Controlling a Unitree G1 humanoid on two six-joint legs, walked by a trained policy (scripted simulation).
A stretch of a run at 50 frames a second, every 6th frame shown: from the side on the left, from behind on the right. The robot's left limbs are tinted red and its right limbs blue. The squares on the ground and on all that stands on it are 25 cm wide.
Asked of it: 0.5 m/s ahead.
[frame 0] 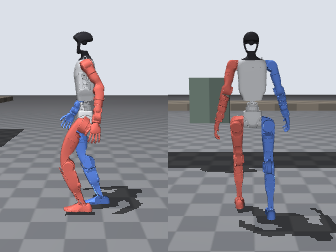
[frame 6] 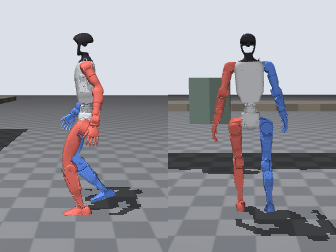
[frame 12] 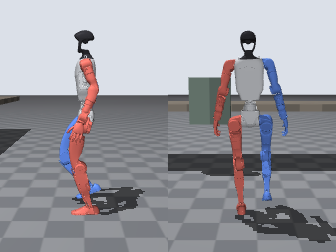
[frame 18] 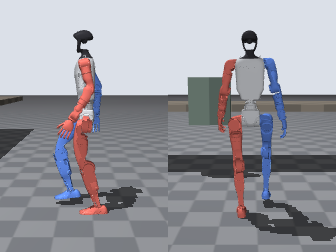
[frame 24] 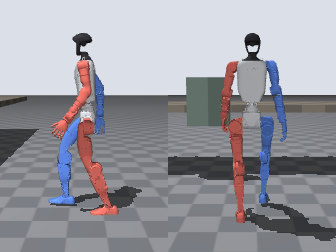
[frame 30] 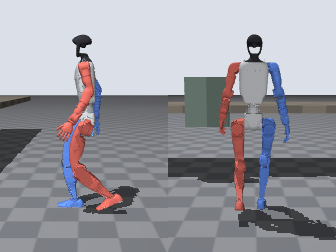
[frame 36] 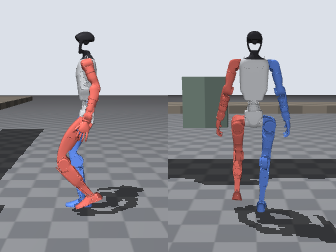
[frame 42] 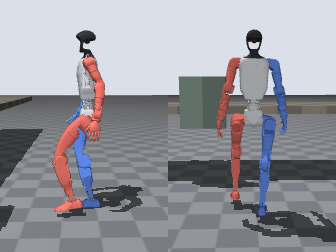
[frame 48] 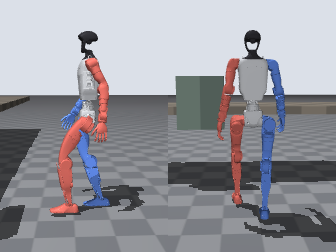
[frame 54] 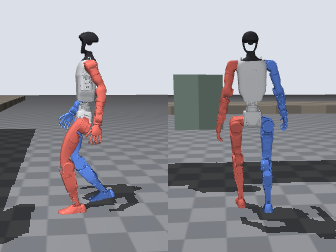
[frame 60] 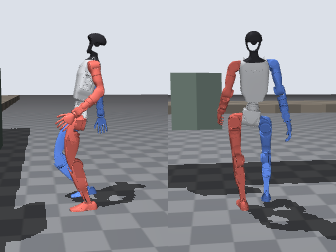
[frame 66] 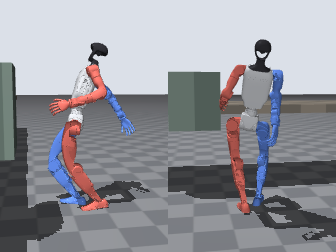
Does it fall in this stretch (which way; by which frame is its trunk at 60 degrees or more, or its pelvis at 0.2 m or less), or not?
no
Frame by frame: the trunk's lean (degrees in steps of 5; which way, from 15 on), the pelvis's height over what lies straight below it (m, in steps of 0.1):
0: 0, 0.8
6: 5, 0.8
12: 5, 0.8
18: 5, 0.8
24: 5, 0.8
30: 5, 0.8
36: 0, 0.8
42: 0, 0.8
48: 0, 0.8
54: 5, 0.8
60: 15 backward, 0.8
66: 25 backward, 0.7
